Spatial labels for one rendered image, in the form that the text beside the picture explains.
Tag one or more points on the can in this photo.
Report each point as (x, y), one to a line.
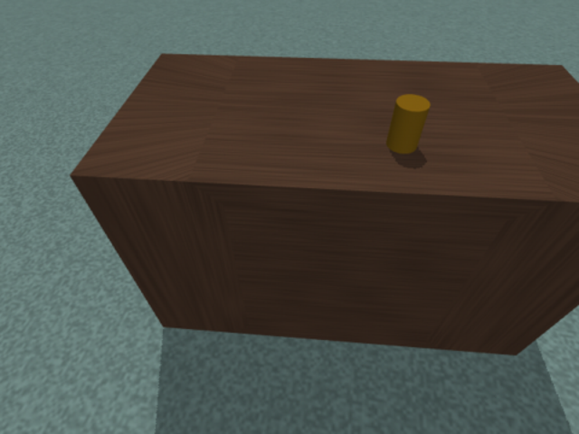
(410, 113)

